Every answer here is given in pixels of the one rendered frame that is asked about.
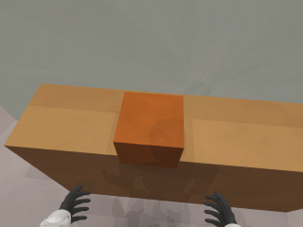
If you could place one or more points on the pedestal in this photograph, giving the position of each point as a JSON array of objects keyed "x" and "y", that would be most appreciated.
[{"x": 250, "y": 151}]

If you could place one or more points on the carton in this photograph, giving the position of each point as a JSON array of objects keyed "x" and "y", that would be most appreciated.
[{"x": 150, "y": 130}]

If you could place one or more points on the left robot forearm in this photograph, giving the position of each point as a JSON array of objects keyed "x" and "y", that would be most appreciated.
[{"x": 59, "y": 218}]

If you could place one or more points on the robot left hand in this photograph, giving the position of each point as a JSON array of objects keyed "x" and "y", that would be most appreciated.
[{"x": 71, "y": 201}]

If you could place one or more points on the robot right hand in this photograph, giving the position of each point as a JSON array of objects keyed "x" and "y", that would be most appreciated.
[{"x": 225, "y": 215}]

